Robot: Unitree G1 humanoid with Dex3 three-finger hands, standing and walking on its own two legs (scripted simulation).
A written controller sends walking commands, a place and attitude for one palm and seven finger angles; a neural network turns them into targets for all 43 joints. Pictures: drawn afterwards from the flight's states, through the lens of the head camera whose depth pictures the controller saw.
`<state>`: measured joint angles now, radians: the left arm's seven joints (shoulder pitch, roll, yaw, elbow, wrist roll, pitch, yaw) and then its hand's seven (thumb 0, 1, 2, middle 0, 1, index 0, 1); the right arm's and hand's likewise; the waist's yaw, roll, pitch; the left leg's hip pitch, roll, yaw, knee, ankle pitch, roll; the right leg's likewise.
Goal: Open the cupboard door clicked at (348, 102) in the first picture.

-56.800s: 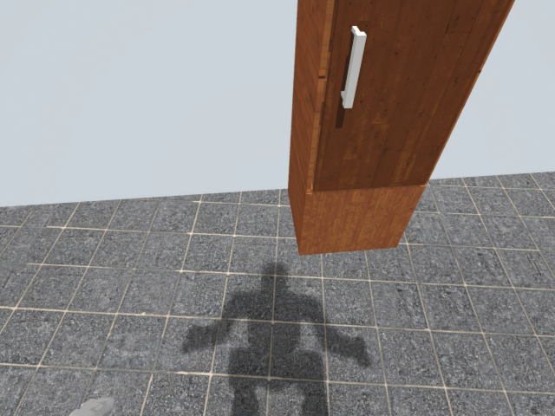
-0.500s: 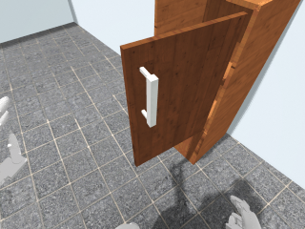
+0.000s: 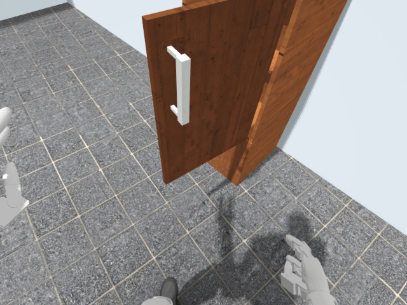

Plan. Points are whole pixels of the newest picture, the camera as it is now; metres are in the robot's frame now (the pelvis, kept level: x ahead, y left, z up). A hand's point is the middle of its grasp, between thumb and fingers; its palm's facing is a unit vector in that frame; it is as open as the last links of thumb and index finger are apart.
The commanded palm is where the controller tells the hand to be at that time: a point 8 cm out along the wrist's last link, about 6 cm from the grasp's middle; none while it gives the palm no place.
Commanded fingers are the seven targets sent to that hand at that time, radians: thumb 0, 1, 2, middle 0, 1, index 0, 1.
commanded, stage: stop stepping back and stand still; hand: left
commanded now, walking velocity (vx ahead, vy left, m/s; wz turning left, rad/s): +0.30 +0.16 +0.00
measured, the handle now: (178, 88) +0.54 +0.10 +0.11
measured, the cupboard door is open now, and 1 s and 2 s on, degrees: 79 79 79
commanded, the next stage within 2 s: let the arm hang, fingers relaxed in 0.76 s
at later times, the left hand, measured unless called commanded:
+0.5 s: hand out of the picture +0.12 +0.24 +0.18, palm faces +0.37 -0.79 -0.49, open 7.4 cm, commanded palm +0.06 +0.30 +0.19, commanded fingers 0.00 0.90 0.90 -0.20 -0.30 -0.20 -0.30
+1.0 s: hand (51, 300) +0.13 +0.26 -0.02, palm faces +0.14 -0.89 -0.43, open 7.4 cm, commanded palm none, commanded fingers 0.00 0.90 0.90 -0.20 -0.30 -0.20 -0.30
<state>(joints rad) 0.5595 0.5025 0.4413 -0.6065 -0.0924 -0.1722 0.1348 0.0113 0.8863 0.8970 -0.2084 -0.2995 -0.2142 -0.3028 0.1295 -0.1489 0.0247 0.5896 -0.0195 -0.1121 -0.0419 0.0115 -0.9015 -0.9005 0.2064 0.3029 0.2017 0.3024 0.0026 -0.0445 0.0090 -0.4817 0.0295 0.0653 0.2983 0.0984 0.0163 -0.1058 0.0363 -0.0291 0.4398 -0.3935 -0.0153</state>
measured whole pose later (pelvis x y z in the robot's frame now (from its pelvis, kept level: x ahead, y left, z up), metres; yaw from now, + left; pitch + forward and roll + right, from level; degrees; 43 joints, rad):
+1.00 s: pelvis -0.08 +0.02 +0.00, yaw +2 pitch +2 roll +0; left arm 0.26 0.31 0.12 0.26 0.03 0.00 0.02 0.00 0.90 0.90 -0.20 -0.30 -0.20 -0.30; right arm 0.13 -0.26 -0.02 0.78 -0.02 -0.05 -0.01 0.01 -0.90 -0.90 0.20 0.30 0.20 0.30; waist -0.01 0.06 -0.02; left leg -0.38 0.00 0.03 0.61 -0.26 0.01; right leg -0.24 -0.03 -0.05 0.62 -0.41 0.00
